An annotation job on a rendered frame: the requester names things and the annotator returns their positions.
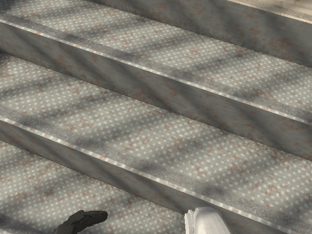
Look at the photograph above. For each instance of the right robot thigh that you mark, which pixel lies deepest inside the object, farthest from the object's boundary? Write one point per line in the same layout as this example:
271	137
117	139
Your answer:
205	220

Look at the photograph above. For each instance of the left robot hand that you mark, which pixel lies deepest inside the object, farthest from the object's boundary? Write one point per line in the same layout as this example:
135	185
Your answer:
81	220

